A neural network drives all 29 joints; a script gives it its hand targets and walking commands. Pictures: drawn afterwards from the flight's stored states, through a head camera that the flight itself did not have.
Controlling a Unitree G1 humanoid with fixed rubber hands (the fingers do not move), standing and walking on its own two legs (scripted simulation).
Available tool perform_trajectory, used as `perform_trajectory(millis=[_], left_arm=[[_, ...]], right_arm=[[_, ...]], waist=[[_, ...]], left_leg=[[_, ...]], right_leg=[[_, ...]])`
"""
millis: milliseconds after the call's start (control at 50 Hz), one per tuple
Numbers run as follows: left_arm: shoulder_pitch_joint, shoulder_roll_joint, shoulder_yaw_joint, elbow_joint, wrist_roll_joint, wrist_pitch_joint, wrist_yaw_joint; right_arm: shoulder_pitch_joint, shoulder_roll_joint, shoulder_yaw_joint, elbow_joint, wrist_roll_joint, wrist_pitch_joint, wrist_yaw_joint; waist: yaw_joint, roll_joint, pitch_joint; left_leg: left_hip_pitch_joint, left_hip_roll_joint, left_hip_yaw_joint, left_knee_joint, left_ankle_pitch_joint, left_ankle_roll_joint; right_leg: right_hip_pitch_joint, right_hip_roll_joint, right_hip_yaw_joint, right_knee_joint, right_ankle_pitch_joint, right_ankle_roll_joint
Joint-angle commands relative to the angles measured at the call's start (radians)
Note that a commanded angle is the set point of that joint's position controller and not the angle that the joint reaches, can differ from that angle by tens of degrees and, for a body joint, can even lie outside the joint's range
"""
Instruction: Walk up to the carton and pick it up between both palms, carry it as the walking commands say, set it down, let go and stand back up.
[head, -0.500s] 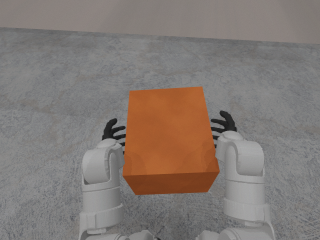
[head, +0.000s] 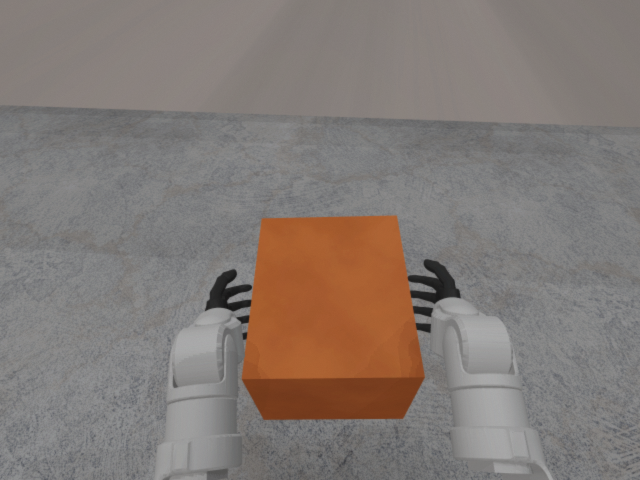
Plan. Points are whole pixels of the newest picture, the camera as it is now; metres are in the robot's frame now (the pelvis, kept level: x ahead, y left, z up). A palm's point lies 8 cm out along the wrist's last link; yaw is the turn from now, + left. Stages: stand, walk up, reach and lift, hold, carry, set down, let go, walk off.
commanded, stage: carry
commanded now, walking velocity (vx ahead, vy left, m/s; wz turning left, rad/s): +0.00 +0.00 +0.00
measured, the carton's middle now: (331, 316) +0.34 +0.01 +0.01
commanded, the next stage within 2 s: none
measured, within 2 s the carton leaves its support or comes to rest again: neither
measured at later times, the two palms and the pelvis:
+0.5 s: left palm (181, 429) +0.17 +0.17 +0.06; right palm (455, 422) +0.17 -0.12 +0.06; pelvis -0.10 +0.03 +0.00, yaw -1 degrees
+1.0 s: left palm out of the picture +0.05 +0.16 +0.01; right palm out of the picture +0.06 -0.13 +0.03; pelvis -0.21 +0.01 -0.01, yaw -1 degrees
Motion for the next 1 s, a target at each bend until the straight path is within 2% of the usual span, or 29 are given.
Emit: perform_trajectory(millis=[0, 20, 80, 100, 140, 160, 180, 220, 240, 300, 360, 380, 460, 500, 560, 620, 640, 660, 680, 740, 760, 800, 820, 840, 860, 880, 900, 920, 980], left_arm=[[-0.619, -0.938, -0.548, -0.034, -0.324, -0.102, -0.304], [-0.68, -0.957, -0.649, -0.25, -0.395, -0.113, -0.303], [-0.61, -0.936, -0.6, -0.127, -0.347, -0.135, -0.309], [-0.648, -0.957, -0.715, -0.36, -0.431, -0.13, -0.303], [-0.573, -0.948, -0.737, -0.396, -0.443, -0.109, -0.289], [-0.593, -0.985, -0.786, -0.453, -0.489, -0.082, -0.289], [-0.624, -0.967, -0.841, -0.587, -0.519, -0.037, -0.286], [-0.426, -0.739, -0.373, 0.162, -0.129, -0.139, -0.291], [-0.409, -0.695, -0.318, 0.203, -0.079, -0.22, -0.296], [-0.487, -0.81, -0.58, -0.211, -0.253, -0.299, -0.289], [-0.576, -0.894, -0.699, -0.355, -0.376, -0.215, -0.286], [-0.521, -0.852, -0.628, -0.225, -0.317, -0.198, -0.281], [-0.497, -0.775, -0.562, -0.122, -0.259, -0.242, -0.291], [-0.516, -0.806, -0.642, -0.218, -0.314, -0.248, -0.295], [-0.487, -0.812, -0.591, -0.076, -0.273, -0.246, -0.298], [-0.545, -0.795, -0.56, -0.047, -0.257, -0.295, -0.303], [-0.528, -0.813, -0.561, -0.031, -0.26, -0.304, -0.302], [-0.517, -0.775, -0.472, 0.085, -0.199, -0.336, -0.304], [-0.586, -0.774, -0.477, 0.043, -0.205, -0.363, -0.313], [-0.72, -0.883, -0.771, -0.467, -0.455, -0.275, -0.308], [-0.598, -0.899, -0.743, -0.315, -0.411, -0.217, -0.3], [-0.442, -0.799, -0.553, 0.069, -0.224, -0.225, -0.292], [-0.406, -0.717, -0.468, 0.158, -0.142, -0.279, -0.284], [-0.449, -0.809, -0.649, -0.117, -0.274, -0.291, -0.283], [-0.48, -0.852, -0.669, -0.122, -0.27, -0.302, -0.29], [-0.562, -0.884, -0.634, -0.062, -0.253, -0.33, -0.301], [-0.617, -0.907, -0.665, -0.187, -0.304, -0.321, -0.308], [-0.647, -0.877, -0.576, -0.064, -0.25, -0.333, -0.313], [-0.654, -0.906, -0.655, -0.089, -0.268, -0.36, -0.331]], right_arm=[[-0.504, 0.931, 0.46, -0.024, 0.242, -0.101, 0.315], [-0.54, 0.967, 0.549, -0.191, 0.303, -0.109, 0.318], [-0.489, 0.931, 0.498, -0.098, 0.244, -0.139, 0.312], [-0.535, 0.95, 0.622, -0.316, 0.337, -0.135, 0.307], [-0.498, 0.931, 0.663, -0.37, 0.377, -0.09, 0.307], [-0.563, 0.932, 0.719, -0.488, 0.438, -0.053, 0.301], [-0.575, 0.959, 0.79, -0.586, 0.483, -0.008, 0.291], [-0.294, 0.756, 0.311, 0.23, 0.089, -0.114, 0.289], [-0.314, 0.706, 0.276, 0.254, 0.041, -0.202, 0.293], [-0.425, 0.845, 0.588, -0.186, 0.28, -0.269, 0.315], [-0.51, 0.927, 0.664, -0.317, 0.362, -0.196, 0.301], [-0.484, 0.888, 0.592, -0.224, 0.305, -0.182, 0.293], [-0.369, 0.817, 0.522, -0.041, 0.201, -0.217, 0.297], [-0.44, 0.832, 0.606, -0.189, 0.263, -0.23, 0.298], [-0.461, 0.812, 0.551, -0.096, 0.223, -0.229, 0.3], [-0.436, 0.819, 0.518, 0.026, 0.18, -0.258, 0.311], [-0.491, 0.828, 0.533, -0.03, 0.196, -0.273, 0.309], [-0.428, 0.786, 0.442, 0.125, 0.131, -0.297, 0.306], [-0.452, 0.795, 0.459, 0.105, 0.159, -0.328, 0.3], [-0.546, 0.947, 0.745, -0.382, 0.398, -0.267, 0.279], [-0.457, 0.932, 0.684, -0.275, 0.353, -0.21, 0.277], [-0.345, 0.815, 0.476, 0.098, 0.192, -0.203, 0.283], [-0.357, 0.747, 0.401, 0.157, 0.135, -0.257, 0.291], [-0.432, 0.83, 0.611, -0.139, 0.271, -0.265, 0.306], [-0.435, 0.912, 0.686, -0.162, 0.285, -0.262, 0.324], [-0.384, 0.966, 0.627, 0.039, 0.226, -0.278, 0.34], [-0.451, 0.983, 0.66, -0.071, 0.274, -0.272, 0.336], [-0.451, 0.94, 0.557, 0.067, 0.216, -0.287, 0.337], [-0.532, 0.975, 0.646, -0.044, 0.232, -0.333, 0.342]], waist=[[0.001, 0.148, -0.31], [0.001, 0.169, -0.318], [0.01, 0.17, -0.297], [0.019, 0.165, -0.333], [0.026, -0.11, -0.342], [0.015, -0.292, -0.296], [0.001, -0.26, -0.261], [-0.014, -0.078, -0.282], [-0.011, -0.017, -0.322], [0.0, 0.183, -0.303], [0.001, 0.061, -0.254], [0.002, 0.108, -0.258], [0.009, 0.082, -0.278], [0.013, 0.095, -0.236], [0.028, 0.197, -0.239], [0.049, 0.068, -0.223], [0.057, -0.136, -0.196], [0.044, -0.366, -0.202], [0.007, -0.346, -0.2], [-0.044, -0.198, -0.275], [-0.045, -0.126, -0.289], [-0.01, -0.006, -0.361], [-0.012, 0.181, -0.293], [0.014, 0.268, -0.225], [0.031, 0.189, -0.219], [0.024, 0.091, -0.201], [0.018, 0.02, -0.225], [0.02, 0.042, -0.207], [0.018, 0.123, -0.231]], left_leg=[[0.114, 0.307, -0.426, -0.512, -0.508, -0.047], [0.111, 0.295, -0.366, -0.492, -0.476, -0.031], [0.075, 0.231, -0.243, -0.49, -0.401, -0.086], [0.066, 0.187, -0.201, -0.475, -0.365, -0.125], [0.119, 0.009, -0.017, -0.092, -0.221, -0.205], [0.18, 0.019, -0.025, 0.278, -0.198, -0.124], [0.233, 0.074, -0.071, 0.371, -0.143, -0.097], [0.24, 0.121, -0.115, 0.071, -0.137, -0.042], [0.243, 0.113, -0.096, -0.155, -0.088, -0.026], [0.28, 0.305, -0.395, -0.3, 0.152, 0.008], [0.011, 0.245, -0.321, -0.38, -0.398, 0.006], [-0.006, 0.225, -0.307, -0.42, -0.49, -0.006], [-0.002, 0.235, -0.261, -0.414, -0.47, -0.023], [-0.054, 0.203, -0.212, -0.425, -0.515, -0.043], [-0.154, 0.185, -0.162, -0.513, -0.591, -0.099], [-0.281, 0.123, -0.062, -0.367, -0.574, -0.134], [-0.229, 0.026, 0.018, -0.119, -0.517, -0.143], [-0.002, -0.045, 0.092, 0.469, -0.371, -0.105], [0.191, -0.032, 0.022, 0.716, -0.273, -0.091], [0.347, -0.009, 0.038, 0.556, -0.255, -0.04], [0.314, 0.01, 0.041, 0.251, -0.328, -0.009], [0.239, -0.006, 0.01, -0.202, -0.458, 0.024], [0.188, 0.18, -0.329, -0.411, -0.615, 0.062], [0.137, 0.399, -0.622, -0.49, -0.615, 0.121], [0.118, 0.439, -0.591, -0.454, -0.573, 0.145], [0.004, 0.394, -0.514, -0.397, -0.543, 0.134], [-0.048, 0.351, -0.441, -0.368, -0.456, 0.123], [-0.063, 0.325, -0.39, -0.355, -0.416, 0.093], [0.018, 0.291, -0.268, -0.26, -0.264, 0.088]], right_leg=[[0.073, 0.074, -0.058, 0.134, -0.036, -0.06], [0.112, 0.07, -0.059, 0.081, -0.019, -0.061], [0.254, 0.112, -0.106, -0.162, 0.009, -0.107], [0.343, 0.091, -0.078, -0.256, 0.029, -0.121], [0.228, -0.14, 0.263, -0.489, -0.306, -0.239], [-0.013, -0.243, 0.373, -0.514, -0.334, -0.254], [-0.158, -0.277, 0.335, -0.536, -0.321, -0.239], [-0.073, -0.168, 0.124, -0.35, -0.045, -0.13], [0.034, -0.081, 0.06, -0.251, 0.139, -0.089], [-0.013, 0.014, 0.015, -0.068, 0.043, -0.035], [0.144, 0.032, 0.011, -0.129, 0.07, -0.06], [0.156, 0.053, -0.015, -0.055, 0.038, -0.063], [0.181, 0.069, -0.029, -0.082, 0.075, -0.083], [0.171, 0.088, -0.043, -0.092, 0.003, -0.09], [0.29, 0.176, -0.154, 0.002, -0.048, -0.097], [0.383, 0.126, -0.079, -0.119, -0.06, -0.133], [0.252, -0.004, 0.097, -0.326, -0.179, -0.173], [-0.097, -0.233, 0.395, -0.569, -0.383, -0.24], [-0.341, -0.309, 0.424, -0.705, -0.507, -0.229], [-0.391, -0.153, 0.084, -0.566, -0.232, -0.046], [-0.257, -0.11, 0.04, -0.443, -0.19, -0.007], [0.024, -0.035, 0.049, -0.236, -0.106, -0.042], [-0.02, 0.017, 0.039, -0.048, -0.045, -0.021], [-0.136, 0.056, 0.011, 0.128, -0.054, 0.002], [-0.213, 0.058, 0.024, 0.229, -0.023, 0.018], [-0.145, 0.005, 0.08, 0.337, 0.106, -0.009], [-0.067, 0.01, 0.05, 0.366, 0.165, -0.022], [-0.033, 0.019, 0.029, 0.329, 0.159, -0.036], [0.053, 0.042, -0.009, 0.013, 0.052, -0.066]])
